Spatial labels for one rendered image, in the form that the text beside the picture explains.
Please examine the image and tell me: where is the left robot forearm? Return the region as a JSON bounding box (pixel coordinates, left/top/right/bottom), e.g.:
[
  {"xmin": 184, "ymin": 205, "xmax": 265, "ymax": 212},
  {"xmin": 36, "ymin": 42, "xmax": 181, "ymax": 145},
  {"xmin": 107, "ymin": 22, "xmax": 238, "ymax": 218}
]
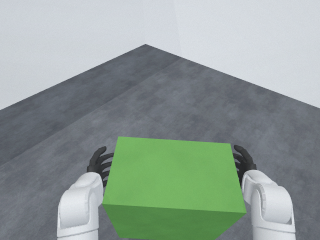
[{"xmin": 57, "ymin": 172, "xmax": 104, "ymax": 240}]

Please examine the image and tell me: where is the carton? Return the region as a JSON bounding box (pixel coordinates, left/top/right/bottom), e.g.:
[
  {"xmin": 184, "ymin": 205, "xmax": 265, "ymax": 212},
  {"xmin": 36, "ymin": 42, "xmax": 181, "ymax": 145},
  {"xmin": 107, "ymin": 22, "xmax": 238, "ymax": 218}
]
[{"xmin": 102, "ymin": 136, "xmax": 247, "ymax": 240}]

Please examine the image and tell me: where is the right robot forearm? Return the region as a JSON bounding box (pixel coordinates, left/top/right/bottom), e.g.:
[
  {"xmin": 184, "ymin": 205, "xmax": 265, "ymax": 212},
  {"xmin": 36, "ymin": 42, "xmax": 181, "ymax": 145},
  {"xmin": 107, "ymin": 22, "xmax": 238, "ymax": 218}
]
[{"xmin": 241, "ymin": 170, "xmax": 296, "ymax": 240}]

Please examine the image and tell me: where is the left robot hand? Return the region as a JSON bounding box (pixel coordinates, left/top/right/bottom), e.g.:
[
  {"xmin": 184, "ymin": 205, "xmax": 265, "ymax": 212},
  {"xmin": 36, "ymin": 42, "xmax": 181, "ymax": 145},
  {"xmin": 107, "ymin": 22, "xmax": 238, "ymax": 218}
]
[{"xmin": 86, "ymin": 146, "xmax": 114, "ymax": 188}]

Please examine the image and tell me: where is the right robot hand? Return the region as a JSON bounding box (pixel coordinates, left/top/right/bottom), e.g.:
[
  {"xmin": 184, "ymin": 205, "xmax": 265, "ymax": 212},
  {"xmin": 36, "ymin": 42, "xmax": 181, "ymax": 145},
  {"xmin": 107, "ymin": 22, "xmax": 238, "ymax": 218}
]
[{"xmin": 232, "ymin": 145, "xmax": 257, "ymax": 189}]

